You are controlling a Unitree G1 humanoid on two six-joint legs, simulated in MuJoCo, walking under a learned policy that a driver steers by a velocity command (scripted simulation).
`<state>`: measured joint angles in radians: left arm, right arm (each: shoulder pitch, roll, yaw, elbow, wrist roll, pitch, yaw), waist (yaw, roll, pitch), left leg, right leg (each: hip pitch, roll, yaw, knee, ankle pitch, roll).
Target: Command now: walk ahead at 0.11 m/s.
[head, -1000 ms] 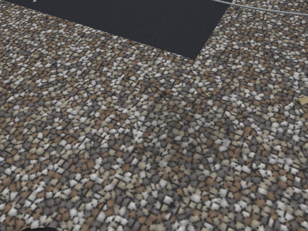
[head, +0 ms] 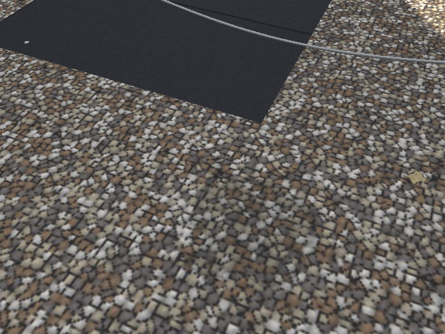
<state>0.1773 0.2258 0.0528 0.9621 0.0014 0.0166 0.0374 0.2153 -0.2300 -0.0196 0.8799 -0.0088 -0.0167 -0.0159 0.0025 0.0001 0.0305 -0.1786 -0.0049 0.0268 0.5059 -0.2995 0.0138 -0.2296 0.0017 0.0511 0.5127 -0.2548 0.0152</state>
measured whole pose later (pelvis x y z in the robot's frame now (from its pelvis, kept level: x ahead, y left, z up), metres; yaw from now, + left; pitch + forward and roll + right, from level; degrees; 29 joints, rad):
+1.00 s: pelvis +0.43 +0.02 +0.01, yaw +13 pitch +1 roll +1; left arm 0.09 0.29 0.05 0.82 0.02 -0.11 0.02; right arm 0.31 -0.26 -0.06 0.85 0.01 -0.07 0.02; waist -0.05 -0.03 0.04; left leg -0.17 -0.14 -0.07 0.31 -0.14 0.11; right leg -0.66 -0.12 0.10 0.89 -0.14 0.03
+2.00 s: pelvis +0.91 +0.25 +0.01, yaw +49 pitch +2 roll +0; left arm 0.11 0.32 0.05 0.71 0.02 -0.10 0.00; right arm 0.33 -0.28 -0.06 0.68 0.01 -0.04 0.01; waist -0.04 -0.03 0.04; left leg -0.21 -0.11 -0.08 0.37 -0.18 0.10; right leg -0.67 -0.11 0.08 0.94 -0.19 0.06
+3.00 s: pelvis +1.16 +0.70 +0.01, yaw +75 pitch +1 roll +0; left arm 0.15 0.32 0.05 0.78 0.00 -0.07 0.00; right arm 0.29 -0.26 -0.05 0.74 -0.01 -0.06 0.02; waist -0.03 -0.05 0.05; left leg -0.17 -0.07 0.01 0.32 -0.17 0.07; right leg -0.64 -0.12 0.02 0.96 -0.21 0.05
